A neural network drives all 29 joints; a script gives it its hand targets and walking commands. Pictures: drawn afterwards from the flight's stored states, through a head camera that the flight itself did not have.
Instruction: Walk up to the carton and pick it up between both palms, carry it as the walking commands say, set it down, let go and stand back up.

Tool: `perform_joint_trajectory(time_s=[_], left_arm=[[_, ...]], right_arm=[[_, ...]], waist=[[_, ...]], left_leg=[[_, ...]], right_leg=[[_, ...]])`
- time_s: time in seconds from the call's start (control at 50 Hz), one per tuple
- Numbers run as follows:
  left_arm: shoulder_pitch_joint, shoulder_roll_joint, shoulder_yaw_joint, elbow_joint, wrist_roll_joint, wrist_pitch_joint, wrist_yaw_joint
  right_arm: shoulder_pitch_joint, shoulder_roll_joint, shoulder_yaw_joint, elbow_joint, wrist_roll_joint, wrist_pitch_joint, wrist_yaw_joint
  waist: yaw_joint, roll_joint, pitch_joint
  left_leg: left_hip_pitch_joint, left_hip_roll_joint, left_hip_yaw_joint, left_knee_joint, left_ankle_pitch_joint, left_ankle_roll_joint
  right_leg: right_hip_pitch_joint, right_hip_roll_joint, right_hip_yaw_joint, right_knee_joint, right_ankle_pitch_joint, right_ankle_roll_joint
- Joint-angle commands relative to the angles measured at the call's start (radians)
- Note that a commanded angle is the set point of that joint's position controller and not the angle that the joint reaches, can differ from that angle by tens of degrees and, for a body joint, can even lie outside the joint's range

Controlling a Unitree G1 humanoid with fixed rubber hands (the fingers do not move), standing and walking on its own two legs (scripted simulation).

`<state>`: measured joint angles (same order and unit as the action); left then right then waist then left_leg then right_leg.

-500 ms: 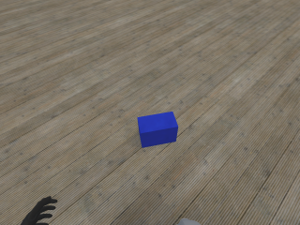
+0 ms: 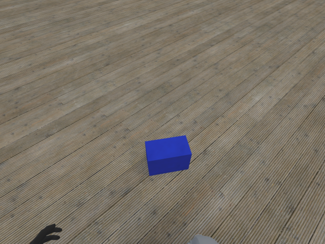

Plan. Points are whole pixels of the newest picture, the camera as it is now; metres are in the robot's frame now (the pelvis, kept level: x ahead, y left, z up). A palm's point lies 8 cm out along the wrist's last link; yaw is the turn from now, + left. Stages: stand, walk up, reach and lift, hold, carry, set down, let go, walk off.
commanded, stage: walk up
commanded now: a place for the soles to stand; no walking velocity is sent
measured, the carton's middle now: (167, 155) +0.72 -0.04 -0.66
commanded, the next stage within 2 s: none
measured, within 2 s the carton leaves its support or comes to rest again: neither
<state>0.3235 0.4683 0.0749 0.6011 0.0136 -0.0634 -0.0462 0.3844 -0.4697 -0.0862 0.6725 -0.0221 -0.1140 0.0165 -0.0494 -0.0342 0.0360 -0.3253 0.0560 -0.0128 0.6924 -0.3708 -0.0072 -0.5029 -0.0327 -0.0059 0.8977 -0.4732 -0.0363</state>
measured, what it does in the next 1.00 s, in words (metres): walks ahead: right foot, then left foot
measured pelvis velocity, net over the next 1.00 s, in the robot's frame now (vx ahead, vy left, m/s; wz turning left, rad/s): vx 0.14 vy -0.03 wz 0.03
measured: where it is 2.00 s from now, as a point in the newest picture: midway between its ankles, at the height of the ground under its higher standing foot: outside the picture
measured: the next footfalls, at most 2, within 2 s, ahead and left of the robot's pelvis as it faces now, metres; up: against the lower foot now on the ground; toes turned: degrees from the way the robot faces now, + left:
right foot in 0.06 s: +0.12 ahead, -0.14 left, +0.00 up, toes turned -1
left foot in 0.38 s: +0.18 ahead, +0.14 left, +0.00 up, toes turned +2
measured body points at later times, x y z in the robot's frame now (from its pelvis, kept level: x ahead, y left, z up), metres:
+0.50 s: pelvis +0.10 +0.00 +0.00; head +0.11 +0.01 +0.44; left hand +0.19 +0.33 -0.08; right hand +0.19 -0.35 -0.07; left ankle +0.14 +0.14 -0.72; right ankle +0.12 -0.14 -0.68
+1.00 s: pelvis +0.14 -0.03 -0.01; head +0.16 -0.04 +0.44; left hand +0.23 +0.31 -0.08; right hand +0.24 -0.37 -0.09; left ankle +0.16 +0.11 -0.72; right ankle +0.20 -0.15 -0.71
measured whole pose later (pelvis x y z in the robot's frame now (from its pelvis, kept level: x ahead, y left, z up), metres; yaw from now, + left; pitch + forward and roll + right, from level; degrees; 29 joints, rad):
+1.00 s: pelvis +0.14 -0.03 -0.01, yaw +2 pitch -1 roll +0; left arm 0.36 0.48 0.05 0.60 0.01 -0.05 0.00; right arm 0.36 -0.48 -0.08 0.67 -0.04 -0.07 0.01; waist 0.01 0.01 0.05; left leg -0.39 0.03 -0.01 0.78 -0.38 0.02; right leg -0.46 -0.02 -0.01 0.83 -0.41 -0.02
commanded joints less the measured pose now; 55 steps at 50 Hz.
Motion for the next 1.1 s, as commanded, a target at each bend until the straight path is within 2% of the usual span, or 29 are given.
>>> perform_joint_trajectory(time_s=[0.0, 0.02, 0.04, 0.1, 0.22, 0.26, 0.28, 0.3, 0.32, 0.34, 0.36, 0.44, 0.5, 0.56, 0.58, 0.6, 0.62, 0.64, 0.7, 0.74, 0.82, 0.86, 0.88, 0.92, 0.98, 1.0, 1.02, 1.04, 1.08], left_arm=[[0.274, 0.347, 0.12, 0.012, 0.007, -0.046, 0.025], [0.187, 0.332, 0.105, -0.008, -0.024, -0.041, 0.031], [0.148, 0.294, 0.098, -0.026, -0.025, -0.041, 0.033], [0.115, 0.265, 0.087, -0.02, 0.002, -0.043, 0.032], [0.048, 0.278, 0.071, -0.024, -0.001, -0.026, 0.011], [0.014, 0.251, 0.057, -0.03, -0.016, -0.016, 0.006], [0.027, 0.21, 0.044, -0.035, -0.011, -0.01, 0.004], [0.02, 0.14, 0.031, -0.058, -0.019, -0.01, 0.005], [0.002, 0.096, 0.019, -0.095, -0.015, -0.016, 0.015], [-0.016, 0.197, 0.041, -0.072, 0.002, -0.01, 0.024], [0.009, 0.214, 0.047, -0.039, 0.004, -0.011, 0.024], [0.052, 0.178, 0.042, -0.02, -0.007, -0.014, 0.003], [0.091, 0.142, 0.046, -0.005, -0.01, -0.024, 0.005], [0.239, 0.17, 0.071, 0.059, 0.001, -0.038, 0.033], [0.271, 0.261, 0.099, 0.054, 0.015, -0.043, 0.046], [0.224, 0.333, 0.094, 0.009, 0.008, -0.048, 0.055], [0.14, 0.324, 0.083, -0.01, -0.011, -0.044, 0.058], [0.113, 0.287, 0.081, -0.01, -0.013, -0.043, 0.062], [0.062, 0.257, 0.069, -0.014, 0.013, -0.022, 0.056], [0.053, 0.256, 0.057, -0.016, 0.001, -0.016, 0.052], [0.001, 0.207, 0.032, -0.036, -0.001, 0.01, 0.043], [0.012, 0.117, 0.018, -0.045, -0.011, 0.012, 0.047], [0.005, 0.161, 0.025, -0.021, -0.007, 0.013, 0.058], [0.033, 0.206, 0.043, -0.003, 0.005, 0.003, 0.051], [0.139, 0.164, 0.034, 0.04, 0.001, -0.02, 0.044], [0.156, 0.185, 0.046, 0.043, 0.013, -0.03, 0.05], [0.142, 0.249, 0.066, 0.032, 0.024, -0.036, 0.06], [0.129, 0.291, 0.065, 0.023, 0.016, -0.037, 0.062], [0.065, 0.275, 0.055, 0.005, 0.003, -0.033, 0.061]], right_arm=[[-0.031, -0.079, 0.006, -0.114, 0.02, 0.009, -0.008], [-0.082, -0.179, -0.007, -0.088, 0.014, 0.017, -0.023], [-0.07, -0.203, -0.02, -0.081, 0.008, 0.021, -0.023], [-0.011, -0.19, -0.031, -0.059, 0.018, 0.02, 0.005], [0.009, -0.147, -0.041, -0.049, 0.01, 0.004, 0.02], [0.05, -0.15, -0.056, -0.022, 0.006, -0.006, 0.015], [0.112, -0.182, -0.069, 0.001, -0.007, -0.013, 0.001], [0.226, -0.248, -0.088, 0.019, -0.014, -0.017, -0.014], [0.225, -0.346, -0.098, -0.014, -0.017, -0.021, -0.017], [0.159, -0.315, -0.093, -0.049, 0.002, -0.017, -0.016], [0.102, -0.298, -0.082, -0.06, 0.006, -0.017, -0.017], [0.033, -0.256, -0.066, -0.052, 0.0, -0.013, -0.015], [0.023, -0.254, -0.061, -0.049, -0.003, 0.007, -0.003], [-0.062, -0.176, -0.029, -0.074, -0.009, 0.039, -0.002], [-0.019, -0.095, -0.007, -0.095, 0.008, 0.039, -0.005], [-0.016, -0.075, 0.012, -0.102, 0.012, 0.048, -0.018], [-0.057, -0.17, -0.016, -0.083, 0.004, 0.059, -0.029], [-0.037, -0.179, -0.026, -0.069, 0.0, 0.065, -0.027], [0.026, -0.16, -0.033, -0.031, 0.004, 0.061, -0.009], [0.031, -0.146, -0.037, -0.029, 0.001, 0.063, -0.007], [0.073, -0.137, -0.048, -0.019, -0.021, 0.045, -0.019], [0.043, -0.252, -0.057, -0.03, -0.027, 0.029, -0.022], [-0.01, -0.262, -0.052, -0.051, -0.018, 0.03, -0.02], [-0.041, -0.27, -0.066, -0.062, -0.008, 0.038, -0.02], [-0.126, -0.216, -0.035, -0.061, -0.006, 0.054, -0.008], [-0.095, -0.165, -0.019, -0.054, -0.003, 0.06, -0.008], [-0.06, -0.109, -0.009, -0.071, 0.005, 0.061, -0.009], [-0.085, -0.118, -0.011, -0.08, 0.001, 0.066, -0.011], [-0.067, -0.169, -0.022, -0.062, 0.003, 0.059, -0.016]], waist=[[0.171, -0.286, -0.091], [0.147, -0.124, -0.087], [0.112, -0.011, -0.042], [0.089, -0.046, 0.024], [0.061, -0.151, 0.042], [0.016, -0.112, 0.031], [-0.015, -0.009, -0.031], [-0.068, 0.176, -0.1], [-0.065, 0.367, -0.085], [-0.034, 0.163, -0.028], [0.003, 0.099, 0.003], [0.008, 0.201, 0.002], [0.023, 0.291, -0.004], [0.124, 0.15, -0.046], [0.153, -0.108, -0.066], [0.108, -0.216, -0.043], [0.085, -0.065, -0.051], [0.061, -0.024, -0.008], [0.063, -0.11, 0.03], [0.062, -0.164, 0.02], [0.011, -0.099, -0.011], [0.025, 0.239, 0.003], [0.028, 0.215, 0.059], [0.04, 0.149, 0.065], [0.094, 0.181, -0.015], [0.097, 0.095, -0.066], [0.091, -0.093, -0.082], [0.084, -0.104, -0.031], [0.068, -0.07, -0.048]], left_leg=[[-0.485, -0.07, 0.037, 0.543, -0.155, 0.045], [-0.537, -0.051, -0.065, 0.577, -0.171, 0.054], [-0.512, 0.008, -0.05, 0.567, -0.193, 0.055], [-0.37, 0.011, -0.027, 0.393, -0.086, 0.049], [-0.133, -0.026, 0.074, 0.08, -0.012, 0.035], [0.057, -0.071, 0.146, -0.064, 0.109, 0.043], [0.197, -0.102, 0.122, -0.103, 0.069, 0.06], [0.353, 0.027, -0.135, -0.21, -0.125, 0.115], [0.378, 0.286, -0.621, -0.368, -0.28, 0.214], [0.302, 0.342, -0.68, -0.396, -0.294, 0.276], [0.248, 0.307, -0.584, -0.386, -0.273, 0.252], [0.139, 0.218, -0.306, -0.285, 0.092, 0.248], [-0.021, 0.196, -0.201, -0.24, 0.125, 0.25], [-0.21, 0.088, -0.052, 0.077, 0.09, 0.162], [-0.331, -0.005, 0.041, 0.357, 0.042, 0.089], [-0.431, -0.052, 0.015, 0.454, -0.161, 0.033], [-0.384, -0.011, -0.061, 0.477, -0.236, 0.048], [-0.373, 0.012, -0.056, 0.463, -0.222, 0.047], [-0.211, -0.022, 0.029, 0.266, -0.189, 0.046], [-0.126, -0.041, 0.051, 0.182, -0.12, 0.045], [0.087, -0.077, 0.062, -0.078, -0.011, 0.076], [0.093, 0.181, -0.418, -0.282, -0.265, 0.186], [0.008, 0.284, -0.522, -0.355, -0.332, 0.246], [-0.036, 0.251, -0.426, -0.322, -0.233, 0.262], [-0.109, 0.101, -0.156, -0.113, -0.004, 0.164], [-0.157, 0.065, -0.096, 0.006, 0.014, 0.131], [-0.261, -0.024, -0.013, 0.197, 0.019, 0.077], [-0.303, -0.038, 0.017, 0.242, -0.121, 0.05], [-0.238, -0.026, -0.012, 0.224, -0.209, 0.055]], right_leg=[[0.545, -0.306, 0.605, -0.549, 0.094, -0.139], [0.533, -0.361, 0.694, -0.551, 0.145, -0.222], [0.445, -0.347, 0.607, -0.539, 0.155, -0.263], [0.274, -0.243, 0.39, -0.532, 0.108, -0.184], [0.095, -0.198, 0.242, -0.507, 0.021, -0.201], [0.007, -0.151, 0.156, -0.395, 0.028, -0.154], [-0.06, -0.128, 0.119, -0.214, 0.093, -0.128], [-0.197, -0.052, 0.033, 0.089, 0.109, -0.071], [-0.429, 0.056, 0.025, 0.283, -0.076, -0.016], [-0.416, 0.009, 0.115, 0.3, -0.041, -0.012], [-0.379, -0.026, 0.106, 0.296, 0.005, -0.009], [-0.184, -0.035, 0.017, 0.055, -0.025, 0.016], [0.018, -0.008, -0.026, -0.099, 0.058, 0.013], [0.351, 0.068, -0.056, -0.32, 0.211, 0.0], [0.431, -0.108, 0.267, -0.47, 0.08, -0.052], [0.362, -0.317, 0.649, -0.563, 0.208, -0.148], [0.308, -0.325, 0.631, -0.527, 0.197, -0.22], [0.256, -0.299, 0.556, -0.513, 0.176, -0.219], [0.095, -0.195, 0.351, -0.472, 0.133, -0.188], [0.05, -0.177, 0.32, -0.45, 0.128, -0.178], [-0.06, -0.126, 0.206, -0.308, 0.016, -0.121], [-0.218, 0.016, 0.053, 0.012, -0.05, -0.029], [-0.221, 0.009, 0.013, 0.05, -0.096, -0.019], [-0.128, -0.02, 0.034, 0.049, -0.019, 0.004], [0.18, 0.046, -0.061, -0.251, 0.076, -0.004], [0.252, 0.006, 0.038, -0.308, 0.117, -0.02], [0.324, -0.136, 0.346, -0.406, 0.082, -0.087], [0.288, -0.256, 0.533, -0.451, 0.085, -0.183], [0.223, -0.272, 0.488, -0.422, 0.203, -0.221]])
